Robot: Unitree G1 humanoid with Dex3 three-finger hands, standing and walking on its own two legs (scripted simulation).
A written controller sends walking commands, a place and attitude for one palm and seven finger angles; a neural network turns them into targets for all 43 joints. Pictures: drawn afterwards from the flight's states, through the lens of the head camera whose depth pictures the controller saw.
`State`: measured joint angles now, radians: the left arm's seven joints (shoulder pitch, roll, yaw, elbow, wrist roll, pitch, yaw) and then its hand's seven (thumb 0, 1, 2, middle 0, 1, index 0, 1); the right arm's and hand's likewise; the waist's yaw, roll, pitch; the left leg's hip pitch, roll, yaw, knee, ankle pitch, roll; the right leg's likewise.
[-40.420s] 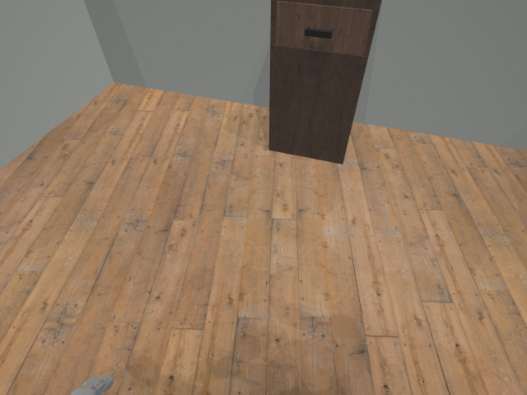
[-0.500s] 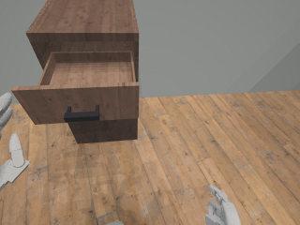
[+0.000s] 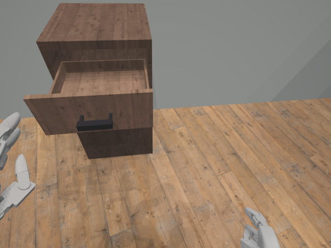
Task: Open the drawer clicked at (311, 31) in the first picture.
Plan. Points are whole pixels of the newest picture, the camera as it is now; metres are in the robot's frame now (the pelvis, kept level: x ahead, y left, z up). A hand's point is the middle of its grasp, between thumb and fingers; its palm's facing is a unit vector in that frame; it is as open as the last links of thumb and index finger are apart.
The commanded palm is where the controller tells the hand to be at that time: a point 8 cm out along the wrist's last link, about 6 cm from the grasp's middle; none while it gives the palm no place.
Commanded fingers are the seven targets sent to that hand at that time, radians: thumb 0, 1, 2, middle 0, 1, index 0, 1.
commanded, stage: stop stepping back and stand still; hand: left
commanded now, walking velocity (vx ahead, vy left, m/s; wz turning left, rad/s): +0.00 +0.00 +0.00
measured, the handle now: (95, 120) +0.52 +0.27 -0.05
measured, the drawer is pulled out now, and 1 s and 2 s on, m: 0.30 0.30 0.30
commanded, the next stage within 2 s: let the arm hang, fingers relaxed in 0.04 s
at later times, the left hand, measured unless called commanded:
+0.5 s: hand out of the picture +0.02 +0.19 -0.17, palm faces +0.03 -0.98 -0.18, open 7.0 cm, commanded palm none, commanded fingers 0.00 0.90 0.90 -0.20 -0.30 -0.20 -0.30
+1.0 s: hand out of the picture -0.02 +0.18 -0.17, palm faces +0.01 -0.98 -0.21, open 7.4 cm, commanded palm none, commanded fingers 0.00 0.90 0.90 -0.20 -0.30 -0.20 -0.30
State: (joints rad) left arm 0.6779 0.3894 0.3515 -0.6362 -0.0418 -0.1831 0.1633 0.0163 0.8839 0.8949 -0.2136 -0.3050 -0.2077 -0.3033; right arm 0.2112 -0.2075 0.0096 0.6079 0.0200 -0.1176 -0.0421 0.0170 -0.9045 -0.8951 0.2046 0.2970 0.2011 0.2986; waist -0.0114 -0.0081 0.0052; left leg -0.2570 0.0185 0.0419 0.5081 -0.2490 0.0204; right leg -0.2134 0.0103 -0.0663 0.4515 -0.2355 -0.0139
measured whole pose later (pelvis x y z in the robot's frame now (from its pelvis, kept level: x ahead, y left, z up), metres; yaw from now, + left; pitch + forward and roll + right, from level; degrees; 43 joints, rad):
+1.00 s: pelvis -0.02 +0.01 +0.00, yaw -1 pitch -2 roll +0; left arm 0.29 0.14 -0.01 1.12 0.01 0.01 0.04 0.00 0.90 0.90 -0.20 -0.30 -0.19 -0.30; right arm 0.30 -0.13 0.00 1.10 -0.01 0.01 -0.02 0.01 -0.91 -0.89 0.21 0.30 0.20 0.30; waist 0.00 0.03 0.06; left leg -0.20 -0.01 0.07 0.41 -0.18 0.04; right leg -0.19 -0.02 -0.04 0.42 -0.19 0.00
